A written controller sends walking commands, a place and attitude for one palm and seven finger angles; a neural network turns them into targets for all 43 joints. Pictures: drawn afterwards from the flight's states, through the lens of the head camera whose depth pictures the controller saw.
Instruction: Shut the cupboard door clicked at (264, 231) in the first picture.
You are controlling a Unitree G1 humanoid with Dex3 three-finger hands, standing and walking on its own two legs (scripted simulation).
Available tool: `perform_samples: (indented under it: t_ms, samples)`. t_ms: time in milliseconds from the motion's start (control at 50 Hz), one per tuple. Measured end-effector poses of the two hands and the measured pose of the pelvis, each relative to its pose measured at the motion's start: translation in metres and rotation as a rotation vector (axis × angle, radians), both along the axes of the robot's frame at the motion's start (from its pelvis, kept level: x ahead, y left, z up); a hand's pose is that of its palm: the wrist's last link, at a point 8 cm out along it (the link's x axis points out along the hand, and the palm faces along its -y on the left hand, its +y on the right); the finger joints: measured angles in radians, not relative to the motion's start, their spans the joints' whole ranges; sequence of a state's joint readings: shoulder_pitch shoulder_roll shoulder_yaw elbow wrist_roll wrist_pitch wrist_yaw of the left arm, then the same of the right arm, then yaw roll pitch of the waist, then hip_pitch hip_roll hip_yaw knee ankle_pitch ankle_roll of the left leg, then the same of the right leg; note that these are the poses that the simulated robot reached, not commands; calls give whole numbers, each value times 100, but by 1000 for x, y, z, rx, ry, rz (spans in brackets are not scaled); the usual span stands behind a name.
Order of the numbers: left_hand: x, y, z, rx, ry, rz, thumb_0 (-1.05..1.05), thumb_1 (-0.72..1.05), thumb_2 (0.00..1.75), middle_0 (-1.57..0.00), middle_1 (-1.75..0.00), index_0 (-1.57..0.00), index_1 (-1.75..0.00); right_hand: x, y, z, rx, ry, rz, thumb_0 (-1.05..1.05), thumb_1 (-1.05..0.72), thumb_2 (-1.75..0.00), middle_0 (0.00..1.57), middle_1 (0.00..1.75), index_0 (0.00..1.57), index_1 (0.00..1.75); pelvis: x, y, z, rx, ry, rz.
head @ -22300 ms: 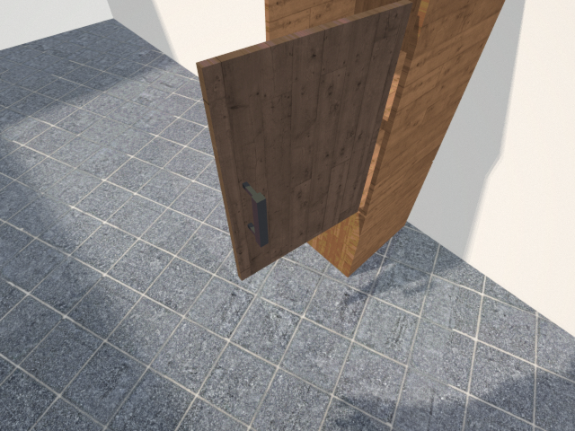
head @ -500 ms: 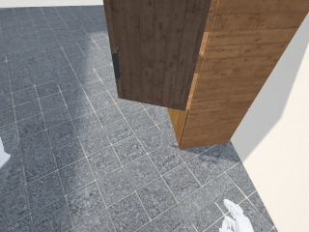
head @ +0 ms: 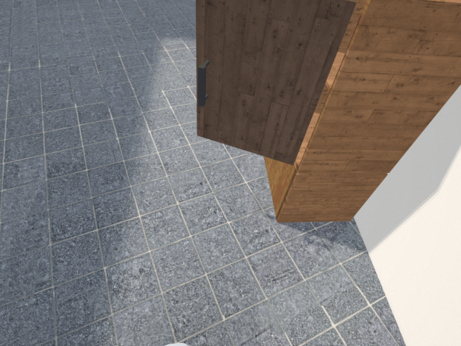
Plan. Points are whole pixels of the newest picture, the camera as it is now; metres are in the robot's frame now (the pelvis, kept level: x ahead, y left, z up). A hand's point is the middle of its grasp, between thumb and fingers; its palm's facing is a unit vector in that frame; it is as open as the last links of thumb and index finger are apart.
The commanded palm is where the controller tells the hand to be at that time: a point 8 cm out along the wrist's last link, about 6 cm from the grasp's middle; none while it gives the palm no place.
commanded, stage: let the arm hang, fingers relaxed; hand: left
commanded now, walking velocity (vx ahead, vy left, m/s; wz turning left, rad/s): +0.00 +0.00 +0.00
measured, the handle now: (204, 83) +0.90 +0.14 -0.06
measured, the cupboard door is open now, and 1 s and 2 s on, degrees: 67 67 67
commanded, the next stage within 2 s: look to check the result in 0.68 s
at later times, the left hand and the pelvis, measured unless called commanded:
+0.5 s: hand out of the picture +0.04 +0.19 -0.16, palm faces -0.03 -0.97 -0.22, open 7.4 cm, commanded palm none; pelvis +0.02 +0.01 +0.01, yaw -2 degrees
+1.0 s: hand out of the picture +0.03 +0.18 -0.16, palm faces -0.02 -0.97 -0.23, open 7.4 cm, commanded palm none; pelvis +0.04 +0.00 +0.01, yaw -3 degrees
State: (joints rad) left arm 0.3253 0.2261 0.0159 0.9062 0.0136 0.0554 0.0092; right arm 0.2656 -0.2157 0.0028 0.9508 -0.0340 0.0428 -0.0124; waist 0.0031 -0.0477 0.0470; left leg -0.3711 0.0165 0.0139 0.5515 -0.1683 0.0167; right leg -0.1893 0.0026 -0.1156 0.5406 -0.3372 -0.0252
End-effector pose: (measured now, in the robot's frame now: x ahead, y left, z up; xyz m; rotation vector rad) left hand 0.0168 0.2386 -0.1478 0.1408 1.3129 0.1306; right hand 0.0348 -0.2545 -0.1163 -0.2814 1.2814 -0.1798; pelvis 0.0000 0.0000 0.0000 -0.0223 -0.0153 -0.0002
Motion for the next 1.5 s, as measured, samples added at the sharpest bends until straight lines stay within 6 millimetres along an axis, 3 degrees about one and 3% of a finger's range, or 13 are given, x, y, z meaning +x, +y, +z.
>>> perform_samples:
  t_ms: [100, 200, 340, 480, 600, 720, 1060, 1360, 1500]
  samples:
    - [-42, 17, 16, 59, 119, 15, 0, 95, 90, -21, -30, -20, -30, -19, 9, -12, 50, 47, -42, 1, -91, -89, 20, 30, 20, 30, -1, 3, 5, 1, -4, -8]
    - [-55, 30, 25, 108, 174, 18, 1, 92, 90, -20, -30, -20, -30, -25, 17, -21, 89, 51, -78, 1, -91, -89, 20, 30, 20, 30, 2, 6, 7, 5, -16, -22]
    - [-27, 27, 24, 104, 129, -4, 1, 91, 90, -20, -30, -20, -30, -29, 26, -23, 110, 66, -105, 1, -91, -89, 20, 30, 20, 30, 9, 7, 8, 13, -21, -37]
    - [15, 6, 18, 53, 47, -32, 1, 91, 90, -20, -30, -20, -30, -27, 27, -20, 103, 78, -113, 1, -91, -89, 20, 30, 20, 30, 15, 6, 10, 21, -16, -40]
    - [34, -9, 15, 19, 18, -46, 1, 91, 90, -20, -30, -20, -30, -21, 26, -17, 97, 73, -120, 0, -91, -89, 20, 30, 20, 30, 21, 4, 11, 23, -15, -43]
    - [34, -12, 14, 19, 40, -42, 1, 91, 90, -21, -30, -20, -30, -14, 27, -17, 102, 72, -121, 0, -91, -89, 20, 30, 20, 30, 26, 2, 12, 23, -14, -45]
    - [10, -8, 19, 52, 132, -9, 1, 91, 90, -20, -30, -20, -30, 4, 22, -20, 111, 78, -108, 0, -91, -89, 20, 30, 20, 30, 37, -3, 12, 27, -12, -47]
    - [33, -15, 18, 48, 83, -27, 1, 91, 90, -20, -30, -20, -30, 15, 3, -16, 82, 58, -107, 0, -91, -89, 20, 30, 20, 30, 43, -11, 13, 30, -16, -49]
    - [40, -18, 13, 51, 54, 8, 1, 91, 90, -20, -30, -20, -30, 13, 5, -21, 89, 83, -91, 0, -91, -89, 20, 30, 20, 30, 42, -13, 7, 26, -12, -10]
